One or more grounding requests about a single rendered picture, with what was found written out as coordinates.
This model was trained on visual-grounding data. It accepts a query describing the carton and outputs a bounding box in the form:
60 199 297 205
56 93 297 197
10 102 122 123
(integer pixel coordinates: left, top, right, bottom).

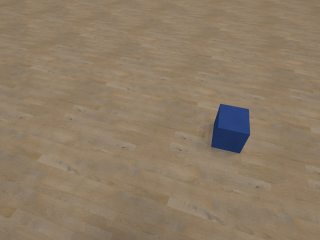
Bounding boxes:
211 104 250 154

